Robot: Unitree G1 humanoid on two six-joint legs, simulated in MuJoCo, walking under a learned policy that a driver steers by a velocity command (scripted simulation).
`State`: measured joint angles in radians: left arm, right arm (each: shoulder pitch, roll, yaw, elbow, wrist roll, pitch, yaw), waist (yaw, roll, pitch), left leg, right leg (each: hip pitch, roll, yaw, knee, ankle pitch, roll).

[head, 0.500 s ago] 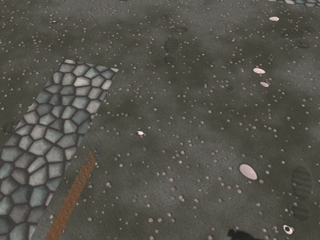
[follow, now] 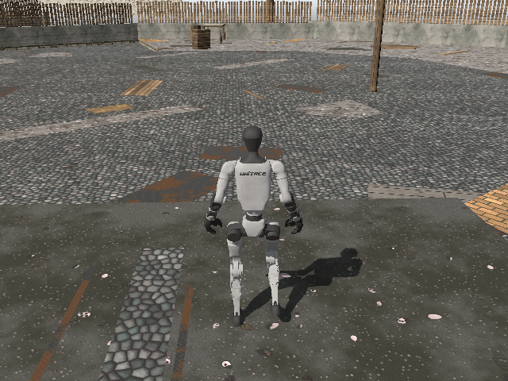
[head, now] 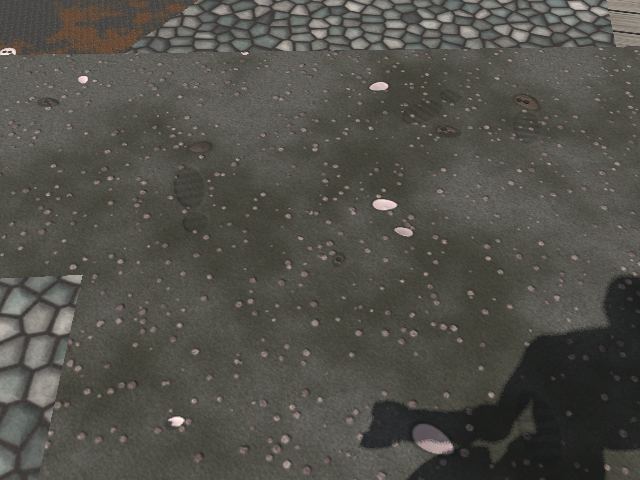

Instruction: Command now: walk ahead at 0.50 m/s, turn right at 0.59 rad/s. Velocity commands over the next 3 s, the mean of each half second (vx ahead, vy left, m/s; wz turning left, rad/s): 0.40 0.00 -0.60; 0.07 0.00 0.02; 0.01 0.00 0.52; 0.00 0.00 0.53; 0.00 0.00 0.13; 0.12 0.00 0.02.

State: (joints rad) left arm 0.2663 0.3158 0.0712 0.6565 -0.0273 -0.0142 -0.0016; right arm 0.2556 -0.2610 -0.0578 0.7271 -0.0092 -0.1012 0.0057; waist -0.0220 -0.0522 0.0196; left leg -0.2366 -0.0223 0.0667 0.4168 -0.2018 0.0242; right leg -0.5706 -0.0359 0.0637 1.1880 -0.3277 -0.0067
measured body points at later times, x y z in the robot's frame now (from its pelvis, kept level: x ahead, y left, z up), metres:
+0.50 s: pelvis +0.23 -0.08 -0.01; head +0.29 -0.11 +0.44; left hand +0.47 +0.14 -0.09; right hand +0.30 -0.39 -0.12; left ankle +0.25 +0.09 -0.65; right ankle +0.28 -0.16 -0.74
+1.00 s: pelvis +0.33 -0.08 -0.01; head +0.37 -0.09 +0.44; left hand +0.55 +0.14 -0.11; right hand +0.40 -0.39 -0.11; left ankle +0.42 +0.03 -0.74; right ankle +0.28 -0.18 -0.72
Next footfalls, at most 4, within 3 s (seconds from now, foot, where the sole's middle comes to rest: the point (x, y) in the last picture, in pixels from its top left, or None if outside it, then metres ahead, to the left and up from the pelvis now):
0.32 right None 0.32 -0.17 -0.78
0.78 left None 0.46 0.02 -0.78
1.08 right None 0.34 -0.20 -0.78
1.56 left None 0.35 0.05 -0.78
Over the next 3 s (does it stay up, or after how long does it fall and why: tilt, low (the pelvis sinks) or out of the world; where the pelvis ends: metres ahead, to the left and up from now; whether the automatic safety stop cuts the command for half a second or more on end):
stays up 0.37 -0.07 -0.01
